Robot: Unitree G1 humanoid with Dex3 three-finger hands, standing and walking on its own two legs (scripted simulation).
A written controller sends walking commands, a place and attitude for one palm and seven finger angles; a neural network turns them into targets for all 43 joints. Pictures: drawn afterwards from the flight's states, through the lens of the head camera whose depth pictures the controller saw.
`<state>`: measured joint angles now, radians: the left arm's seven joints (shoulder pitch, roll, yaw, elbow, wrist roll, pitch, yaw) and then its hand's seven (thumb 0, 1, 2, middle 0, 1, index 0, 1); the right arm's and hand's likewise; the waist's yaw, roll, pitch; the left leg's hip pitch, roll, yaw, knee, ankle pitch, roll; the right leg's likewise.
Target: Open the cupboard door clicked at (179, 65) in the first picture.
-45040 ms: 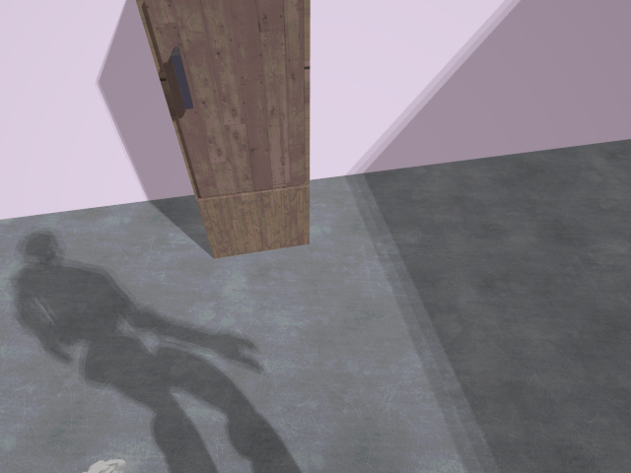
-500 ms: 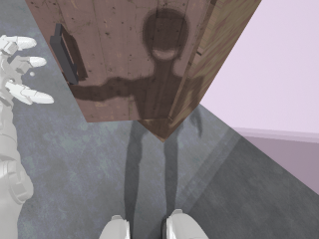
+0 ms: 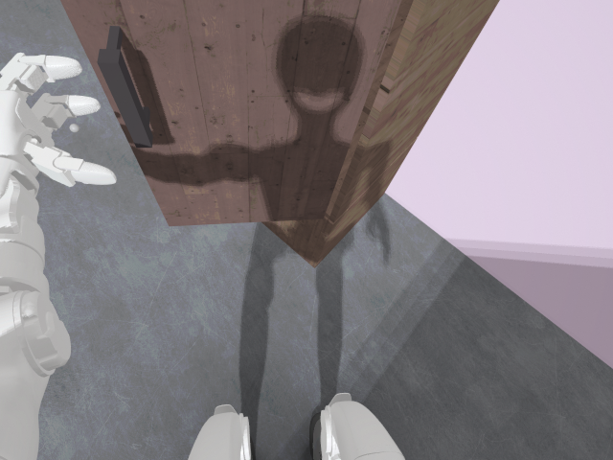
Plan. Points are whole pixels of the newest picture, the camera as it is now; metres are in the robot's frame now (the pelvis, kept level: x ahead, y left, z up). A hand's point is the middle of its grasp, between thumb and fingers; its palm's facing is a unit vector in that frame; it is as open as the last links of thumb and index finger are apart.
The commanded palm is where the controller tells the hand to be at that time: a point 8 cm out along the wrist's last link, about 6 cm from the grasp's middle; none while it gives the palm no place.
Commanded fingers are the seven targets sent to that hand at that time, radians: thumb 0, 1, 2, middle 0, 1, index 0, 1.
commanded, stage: slide the fingers in behind the handle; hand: left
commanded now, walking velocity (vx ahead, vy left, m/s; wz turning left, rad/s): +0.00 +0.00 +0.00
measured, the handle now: (130, 92) +0.55 +0.19 +0.08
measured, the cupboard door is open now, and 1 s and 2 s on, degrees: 48 47 45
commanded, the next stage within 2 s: move the hooked fingers beside the handle in 1.48 s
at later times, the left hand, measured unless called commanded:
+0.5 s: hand (92, 125) +0.51 +0.23 +0.07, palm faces +0.06 -1.00 +0.01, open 14.2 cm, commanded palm +0.49 +0.24 +0.08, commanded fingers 0.00 -0.50 0.30 -0.30 -1.20 -0.30 -1.20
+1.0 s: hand (110, 132) +0.50 +0.21 +0.07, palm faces +0.11 -0.99 +0.01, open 15.3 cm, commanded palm +0.49 +0.20 +0.08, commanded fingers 0.00 -0.50 0.30 -0.30 -1.20 -0.30 -1.20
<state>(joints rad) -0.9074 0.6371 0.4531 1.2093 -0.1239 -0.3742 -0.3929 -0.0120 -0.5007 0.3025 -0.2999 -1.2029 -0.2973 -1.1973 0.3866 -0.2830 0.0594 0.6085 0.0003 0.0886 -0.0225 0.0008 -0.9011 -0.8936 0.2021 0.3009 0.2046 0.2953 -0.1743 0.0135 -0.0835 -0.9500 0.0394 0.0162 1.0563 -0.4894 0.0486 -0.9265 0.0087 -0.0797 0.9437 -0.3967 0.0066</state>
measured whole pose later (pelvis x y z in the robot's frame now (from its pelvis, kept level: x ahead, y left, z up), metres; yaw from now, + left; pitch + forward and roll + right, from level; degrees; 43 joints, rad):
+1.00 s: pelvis +0.01 -0.01 +0.00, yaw +3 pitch +21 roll -4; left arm -0.90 0.44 0.27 1.16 -0.16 -0.42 -0.16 -0.01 -0.50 0.30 -0.30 -1.20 -0.03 -1.15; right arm 0.37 -0.26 0.02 0.68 -0.02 0.06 0.03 0.00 -0.90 -0.89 0.20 0.30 0.20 0.30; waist -0.12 0.03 -0.10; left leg -0.93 0.01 -0.03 1.05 -0.49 0.03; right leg -0.89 -0.01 -0.12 0.95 -0.43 -0.01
